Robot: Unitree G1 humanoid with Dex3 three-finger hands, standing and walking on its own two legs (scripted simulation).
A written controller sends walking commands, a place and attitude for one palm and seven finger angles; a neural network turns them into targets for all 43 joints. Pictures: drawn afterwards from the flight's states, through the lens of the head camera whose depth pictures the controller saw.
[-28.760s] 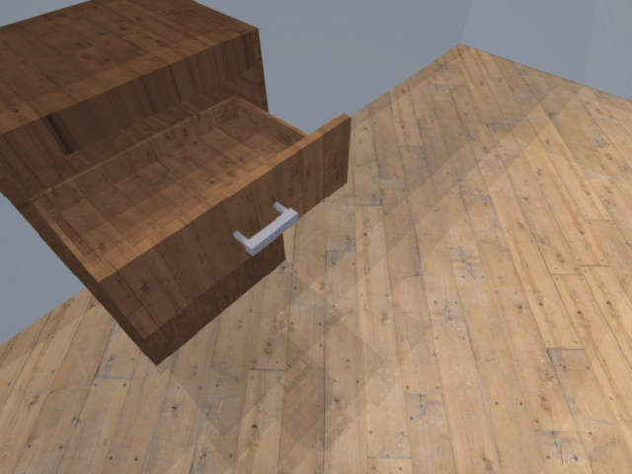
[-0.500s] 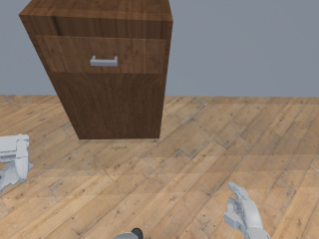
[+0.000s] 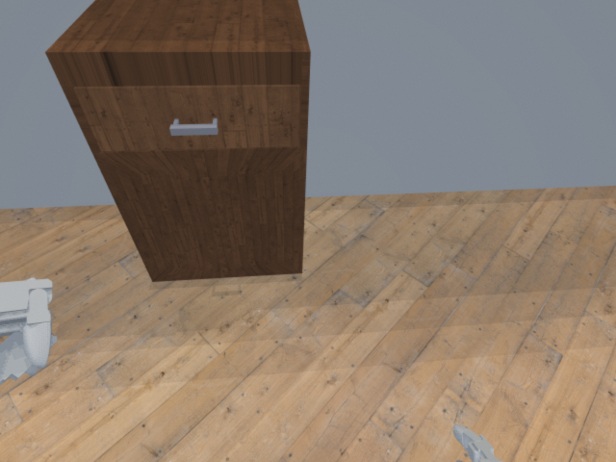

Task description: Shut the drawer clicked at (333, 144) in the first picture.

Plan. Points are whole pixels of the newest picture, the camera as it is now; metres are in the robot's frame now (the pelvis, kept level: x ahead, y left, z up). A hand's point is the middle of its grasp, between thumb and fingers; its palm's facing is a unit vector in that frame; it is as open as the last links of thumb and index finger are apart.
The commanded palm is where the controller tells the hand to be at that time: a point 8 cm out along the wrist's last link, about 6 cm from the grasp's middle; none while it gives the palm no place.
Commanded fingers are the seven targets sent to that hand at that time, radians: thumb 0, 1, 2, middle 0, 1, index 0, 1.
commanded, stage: stop stepping back and stand still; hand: left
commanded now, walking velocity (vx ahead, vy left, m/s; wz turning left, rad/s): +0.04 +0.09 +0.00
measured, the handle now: (195, 125) +0.90 +0.30 -0.05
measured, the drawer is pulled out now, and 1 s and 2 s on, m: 0.00 0.00 0.00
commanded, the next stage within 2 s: let the arm hang, fingers relaxed in 0.70 s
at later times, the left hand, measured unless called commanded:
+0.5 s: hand (43, 318) +0.21 +0.25 +0.17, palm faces +0.39 -0.79 -0.48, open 3.3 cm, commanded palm +0.16 +0.29 +0.19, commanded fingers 0.00 0.90 0.90 -1.40 -1.60 -1.40 -1.60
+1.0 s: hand (116, 454) +0.17 +0.26 -0.10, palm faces +0.05 -0.94 -0.34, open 3.1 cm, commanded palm none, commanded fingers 0.00 0.90 0.90 -0.96 -1.12 -0.96 -1.12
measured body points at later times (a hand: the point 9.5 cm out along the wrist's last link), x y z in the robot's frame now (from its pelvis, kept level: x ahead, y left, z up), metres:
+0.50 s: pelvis +0.04 +0.01 +0.01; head +0.05 +0.00 +0.46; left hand +0.19 +0.29 +0.20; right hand +0.22 -0.22 -0.08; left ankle +0.04 +0.13 -0.72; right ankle +0.03 -0.09 -0.72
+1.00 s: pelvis +0.02 +0.03 +0.01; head +0.03 +0.01 +0.46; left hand +0.16 +0.31 -0.07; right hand +0.17 -0.23 -0.11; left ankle +0.04 +0.13 -0.72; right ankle +0.03 -0.08 -0.72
